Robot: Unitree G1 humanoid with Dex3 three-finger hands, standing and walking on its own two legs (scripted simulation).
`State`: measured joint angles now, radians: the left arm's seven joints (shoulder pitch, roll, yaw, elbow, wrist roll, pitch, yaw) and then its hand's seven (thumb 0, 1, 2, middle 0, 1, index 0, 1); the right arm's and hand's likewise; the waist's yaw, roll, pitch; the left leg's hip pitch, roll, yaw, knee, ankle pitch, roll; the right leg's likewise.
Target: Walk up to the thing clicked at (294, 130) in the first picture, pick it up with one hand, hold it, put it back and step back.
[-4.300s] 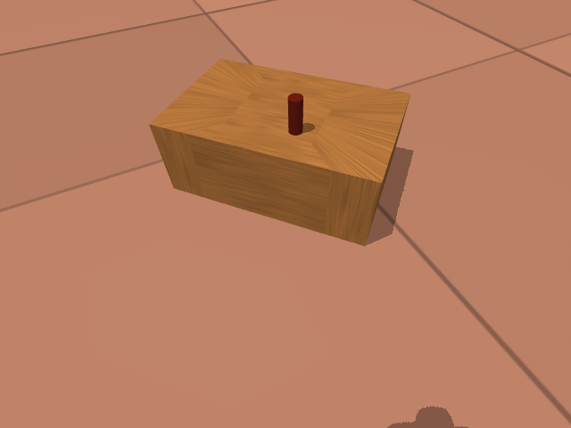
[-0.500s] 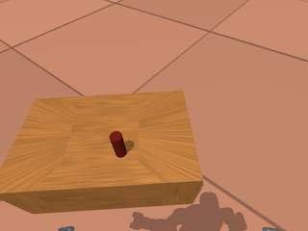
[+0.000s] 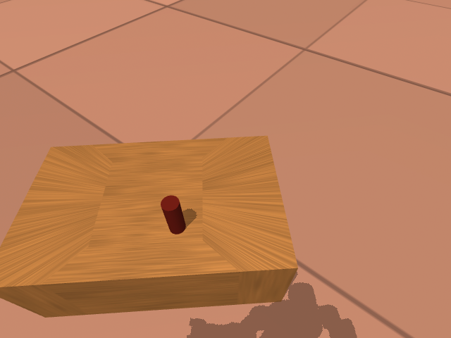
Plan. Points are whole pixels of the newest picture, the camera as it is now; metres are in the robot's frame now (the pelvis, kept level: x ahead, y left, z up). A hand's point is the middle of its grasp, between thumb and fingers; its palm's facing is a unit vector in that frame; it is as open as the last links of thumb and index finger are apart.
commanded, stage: walk up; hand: left
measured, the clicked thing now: (174, 215) +0.53 +0.20 -0.32
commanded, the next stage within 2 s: stand in 0.24 s
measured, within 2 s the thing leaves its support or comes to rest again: neither
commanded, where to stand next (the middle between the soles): +0.06 -0.02 m, yaw +2 degrees
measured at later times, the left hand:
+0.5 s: hand out of the picture +0.09 +0.26 -0.15, palm faces +0.01 -0.94 -0.34, open 7.4 cm
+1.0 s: hand out of the picture +0.09 +0.26 -0.15, palm faces +0.02 -0.94 -0.34, open 7.4 cm
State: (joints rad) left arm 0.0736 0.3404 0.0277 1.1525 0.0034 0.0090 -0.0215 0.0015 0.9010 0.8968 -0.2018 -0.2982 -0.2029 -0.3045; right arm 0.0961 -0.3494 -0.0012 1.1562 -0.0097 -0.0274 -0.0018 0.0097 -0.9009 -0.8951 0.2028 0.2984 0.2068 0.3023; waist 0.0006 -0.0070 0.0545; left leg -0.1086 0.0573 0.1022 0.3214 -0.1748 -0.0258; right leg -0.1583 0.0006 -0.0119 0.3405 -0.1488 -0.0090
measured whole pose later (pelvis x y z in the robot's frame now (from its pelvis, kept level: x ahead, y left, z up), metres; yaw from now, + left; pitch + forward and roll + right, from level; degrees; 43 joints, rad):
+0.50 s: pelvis +0.01 +0.00 +0.00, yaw +1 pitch -2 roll +0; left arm 0.08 0.34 0.01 1.15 0.00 -0.01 -0.01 0.00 0.90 0.90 -0.20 -0.30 -0.20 -0.30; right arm 0.09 -0.34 0.00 1.15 -0.01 -0.01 0.01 0.01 -0.90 -0.90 0.20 0.30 0.21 0.30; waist 0.00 0.00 0.04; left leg -0.09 0.05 0.09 0.30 -0.18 -0.02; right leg -0.12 -0.01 -0.03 0.31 -0.15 0.00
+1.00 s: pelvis +0.02 +0.01 +0.00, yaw +2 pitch -2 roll +0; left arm 0.09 0.35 0.00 1.16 0.00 -0.01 0.00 0.00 0.90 0.90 -0.20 -0.30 -0.20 -0.30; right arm 0.09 -0.35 0.00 1.15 -0.01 -0.01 0.00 0.01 -0.90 -0.90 0.20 0.30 0.21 0.30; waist 0.00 0.00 0.04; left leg -0.07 0.04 0.08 0.29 -0.18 -0.02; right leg -0.11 -0.02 -0.04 0.30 -0.16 0.00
